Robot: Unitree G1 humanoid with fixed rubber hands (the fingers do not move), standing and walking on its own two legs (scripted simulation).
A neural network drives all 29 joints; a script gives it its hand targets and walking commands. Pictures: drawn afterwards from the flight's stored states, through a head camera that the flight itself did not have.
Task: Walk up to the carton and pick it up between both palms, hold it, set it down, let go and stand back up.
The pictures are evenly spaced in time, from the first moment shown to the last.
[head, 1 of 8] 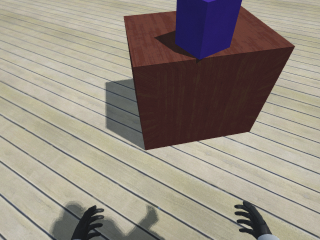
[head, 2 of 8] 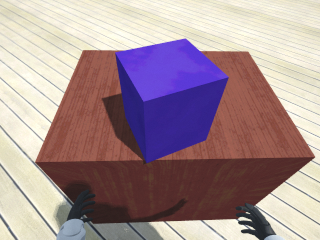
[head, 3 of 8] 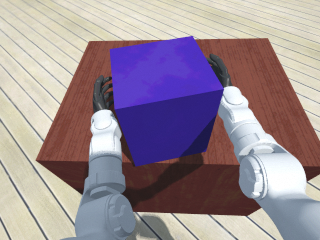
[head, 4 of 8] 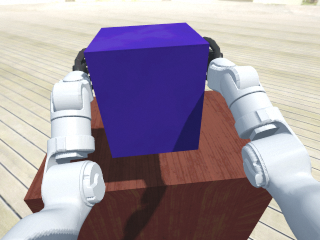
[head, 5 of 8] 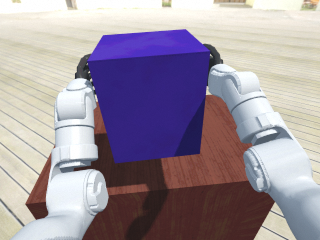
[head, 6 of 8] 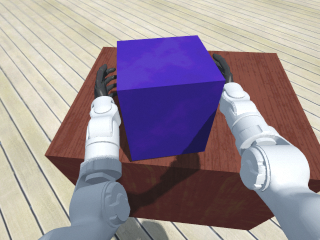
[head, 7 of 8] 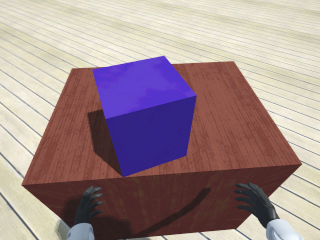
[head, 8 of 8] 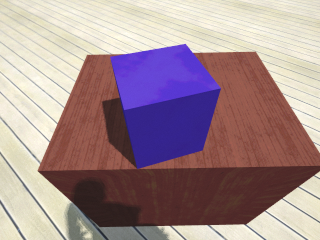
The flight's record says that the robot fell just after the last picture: no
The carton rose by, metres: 0.22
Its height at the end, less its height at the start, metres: +0.00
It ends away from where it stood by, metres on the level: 0.02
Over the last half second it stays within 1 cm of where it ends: yes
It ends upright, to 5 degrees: yes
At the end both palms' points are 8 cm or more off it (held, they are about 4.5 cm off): yes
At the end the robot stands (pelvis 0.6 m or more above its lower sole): yes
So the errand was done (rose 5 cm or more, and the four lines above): yes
